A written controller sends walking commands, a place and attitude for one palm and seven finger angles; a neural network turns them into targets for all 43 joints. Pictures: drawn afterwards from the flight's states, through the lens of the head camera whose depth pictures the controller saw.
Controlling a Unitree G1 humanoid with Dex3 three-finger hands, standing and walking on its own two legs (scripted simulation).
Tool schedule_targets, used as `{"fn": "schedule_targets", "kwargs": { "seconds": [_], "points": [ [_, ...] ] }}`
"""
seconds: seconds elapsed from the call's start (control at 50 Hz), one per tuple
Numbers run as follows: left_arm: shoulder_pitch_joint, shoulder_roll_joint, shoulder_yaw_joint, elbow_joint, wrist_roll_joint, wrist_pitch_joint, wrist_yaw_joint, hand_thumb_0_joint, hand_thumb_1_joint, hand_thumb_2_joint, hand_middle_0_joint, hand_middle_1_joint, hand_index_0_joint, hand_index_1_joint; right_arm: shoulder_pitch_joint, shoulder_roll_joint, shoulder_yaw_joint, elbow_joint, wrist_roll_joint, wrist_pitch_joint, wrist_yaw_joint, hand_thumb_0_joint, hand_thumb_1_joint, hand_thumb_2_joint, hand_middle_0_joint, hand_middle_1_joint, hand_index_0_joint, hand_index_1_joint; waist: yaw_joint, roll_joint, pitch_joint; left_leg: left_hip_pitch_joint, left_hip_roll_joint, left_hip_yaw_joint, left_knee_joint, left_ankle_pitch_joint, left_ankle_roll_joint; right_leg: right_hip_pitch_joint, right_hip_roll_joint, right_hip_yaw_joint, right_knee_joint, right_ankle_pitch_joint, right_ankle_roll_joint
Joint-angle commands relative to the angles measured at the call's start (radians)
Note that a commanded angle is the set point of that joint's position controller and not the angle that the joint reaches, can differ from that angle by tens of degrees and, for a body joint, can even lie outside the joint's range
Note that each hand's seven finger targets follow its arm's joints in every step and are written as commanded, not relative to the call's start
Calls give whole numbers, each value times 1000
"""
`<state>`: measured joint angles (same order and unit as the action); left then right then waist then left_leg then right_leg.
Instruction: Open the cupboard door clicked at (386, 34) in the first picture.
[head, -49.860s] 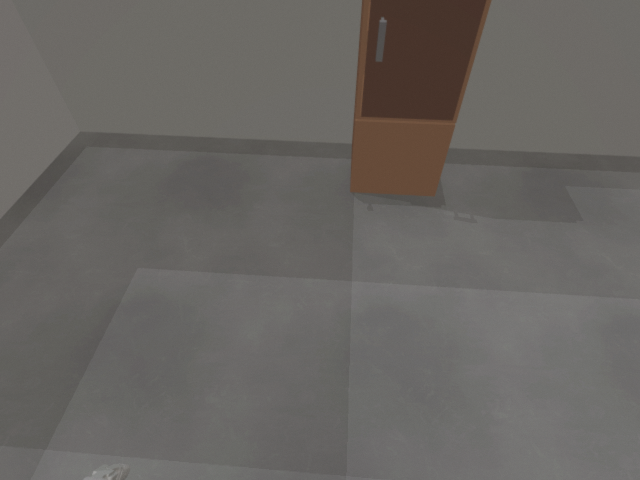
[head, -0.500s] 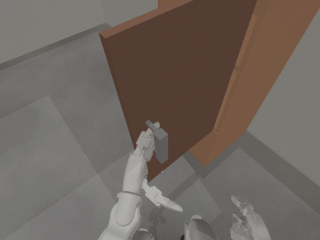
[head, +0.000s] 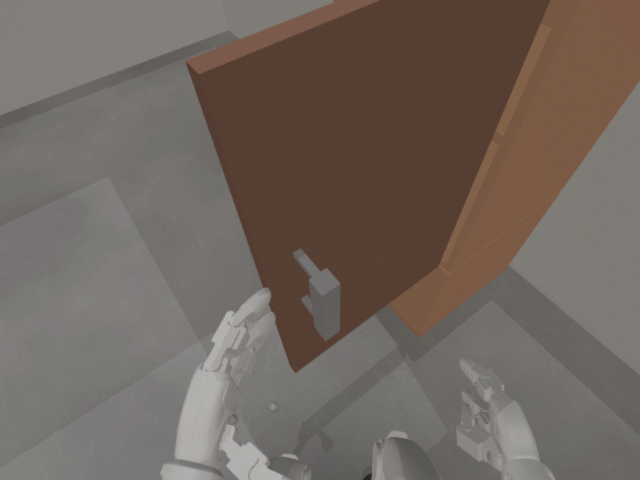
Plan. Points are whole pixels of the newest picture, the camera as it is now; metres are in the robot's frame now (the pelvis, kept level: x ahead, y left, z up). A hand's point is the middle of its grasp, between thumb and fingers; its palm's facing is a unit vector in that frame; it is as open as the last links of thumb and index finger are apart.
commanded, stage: slide the hand sideways off the handle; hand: left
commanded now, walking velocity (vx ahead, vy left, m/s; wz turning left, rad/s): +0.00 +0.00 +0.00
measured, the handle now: (315, 295) +0.32 +0.03 +0.06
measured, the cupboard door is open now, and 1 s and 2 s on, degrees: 91 91 91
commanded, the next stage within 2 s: draw the hand back to the body in 0.16 s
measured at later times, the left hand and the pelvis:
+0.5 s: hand (211, 418) +0.18 +0.11 +0.10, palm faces -0.10 -0.99 -0.07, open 16.3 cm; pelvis -0.02 +0.00 +0.01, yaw -1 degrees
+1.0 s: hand (84, 377) +0.19 +0.20 +0.16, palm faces +0.15 -0.93 -0.34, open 14.5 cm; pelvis +0.02 +0.02 +0.07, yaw -1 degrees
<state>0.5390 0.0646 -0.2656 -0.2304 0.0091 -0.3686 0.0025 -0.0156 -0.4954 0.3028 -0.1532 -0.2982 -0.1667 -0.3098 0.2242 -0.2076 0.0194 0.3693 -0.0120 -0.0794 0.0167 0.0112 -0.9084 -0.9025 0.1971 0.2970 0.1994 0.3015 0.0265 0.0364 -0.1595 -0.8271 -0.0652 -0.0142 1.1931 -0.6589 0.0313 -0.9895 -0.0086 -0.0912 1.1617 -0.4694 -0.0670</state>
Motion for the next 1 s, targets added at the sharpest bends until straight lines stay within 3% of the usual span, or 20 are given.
{"fn": "schedule_targets", "kwargs": {
  "seconds": [0.0,0.12,0.18,0.24,0.28,0.32,0.38,0.42,0.48,0.52,0.64,0.74,0.76,0.78,0.8,0.82,0.92,0.98],
  "points": [
    [67,33,49,-248,-43,-79,-38,0,-500,300,-150,-300,-150,-300,-17,-94,-41,-167,8,-60,-17,0,-900,-900,200,300,200,300,-29,-116,-230,-111,11,-32,-137,325,-22,425,-19,140,-154,307,37],
    [62,83,117,-270,-91,-85,-91,0,-500,300,-150,-300,-150,-300,-31,-106,-42,-173,13,-73,-28,0,-900,-900,200,300,200,300,-35,-110,-209,-179,11,-23,-102,240,-18,408,-30,189,-188,154,41],
    [23,73,106,-276,-107,-90,-102,0,-500,300,-150,-300,-150,-300,-25,-113,-43,-173,15,-87,-31,0,-900,-900,200,300,200,300,-50,-97,-193,-180,14,-23,-94,198,-16,362,-32,188,-202,58,43],
    [34,78,107,-276,-108,-80,-97,0,-500,300,-150,-300,-150,-300,-18,-115,-43,-178,15,-94,-31,0,-900,-900,200,300,200,300,-44,-92,-200,-175,14,-25,-97,202,-15,361,-31,185,-203,41,40],
    [53,135,162,-338,-110,-66,-88,0,-500,300,-150,-300,-150,-300,-14,-115,-45,-192,18,-86,-35,0,-900,-900,200,300,200,300,-20,-61,-242,-141,13,-21,-124,223,-14,406,-27,182,-208,55,36],
    [61,177,213,-361,-115,-32,-79,0,-500,300,-150,-300,-150,-300,-14,-115,-43,-202,25,-75,-41,0,-900,-900,200,300,200,300,-13,-68,-242,-123,11,-18,-150,225,-11,439,-23,183,-238,42,36],
    [32,161,215,-357,-135,12,-83,0,-500,300,-150,-300,-150,-300,-14,-116,-33,-206,37,-70,-51,0,-900,-900,200,300,200,300,-32,-72,-149,-97,14,-13,-193,173,-8,432,-23,186,-312,-57,46],
    [39,162,230,-349,-154,32,-91,0,-500,300,-150,-300,-150,-300,-19,-125,-30,-209,42,-74,-60,0,-900,-900,200,300,200,300,-33,-112,-126,-74,18,-21,-222,170,-6,445,-16,175,-344,-88,45],
    [65,154,226,-360,-173,48,-114,0,-500,300,-150,-300,-150,-300,-11,-127,-25,-204,47,-91,-63,0,-900,-900,200,300,200,300,-32,-66,-99,-13,22,-26,-268,185,-9,452,-12,149,-360,-58,45],
    [61,169,234,-347,-173,63,-123,0,-500,300,-150,-300,-150,-300,-11,-132,-22,-199,47,-98,-67,0,-900,-900,200,300,200,300,-36,-68,-60,3,25,-31,-288,187,-8,451,-8,137,-375,-61,42],
    [74,208,306,-388,-189,78,-128,0,-500,300,-150,-300,-150,-300,-2,-128,-20,-185,49,-116,-70,0,-900,-900,200,300,200,300,-19,-28,-63,94,32,-41,-353,257,-15,501,4,92,-372,51,38],
    [58,232,347,-420,-220,91,-147,0,-325,375,-156,-300,-156,-300,-6,-129,-15,-158,54,-135,-74,0,-900,-900,200,300,200,300,-19,4,-54,165,40,-49,-392,347,-25,546,14,64,-378,172,37],
    [101,374,391,-460,-87,145,-33,0,-290,390,-158,-300,-158,-300,15,-132,-35,-143,33,-113,-106,0,-900,-900,200,300,200,300,22,16,-102,216,65,-36,-458,390,-14,633,-12,102,-409,202,26],
    [139,296,357,-482,-79,182,14,0,-255,405,-159,-300,-159,-300,21,-108,-24,-147,27,-110,-114,0,-900,-900,200,300,200,300,7,33,-67,230,58,-34,-476,427,-16,645,-16,89,-429,236,31],
    [145,278,342,-463,-60,208,40,0,-220,420,-160,-300,-160,-300,23,-108,-20,-127,23,-105,-116,0,-900,-900,200,300,200,300,5,37,-30,245,67,-36,-487,470,-19,650,-16,78,-439,256,34],
    [128,282,350,-449,-52,226,58,0,-185,435,-161,-300,-161,-300,15,-112,-21,-114,23,-101,-117,0,-900,-900,200,300,200,300,4,-1,-20,262,72,-43,-497,506,-18,664,-11,74,-458,280,34],
    [48,317,387,-438,-29,240,103,0,-10,510,-168,-300,-168,-300,-22,-118,-10,-67,19,-110,-126,0,-900,-900,200,300,200,300,4,-30,45,366,81,-49,-580,521,-16,715,-7,64,-538,279,40],
    [22,332,422,-435,-28,234,116,0,95,555,-171,-300,-171,-300,-37,-117,-4,-42,16,-123,-125,0,-900,-900,200,300,200,300,11,6,62,412,79,-51,-635,519,-23,763,-8,63,-575,276,40]
  ]
}}
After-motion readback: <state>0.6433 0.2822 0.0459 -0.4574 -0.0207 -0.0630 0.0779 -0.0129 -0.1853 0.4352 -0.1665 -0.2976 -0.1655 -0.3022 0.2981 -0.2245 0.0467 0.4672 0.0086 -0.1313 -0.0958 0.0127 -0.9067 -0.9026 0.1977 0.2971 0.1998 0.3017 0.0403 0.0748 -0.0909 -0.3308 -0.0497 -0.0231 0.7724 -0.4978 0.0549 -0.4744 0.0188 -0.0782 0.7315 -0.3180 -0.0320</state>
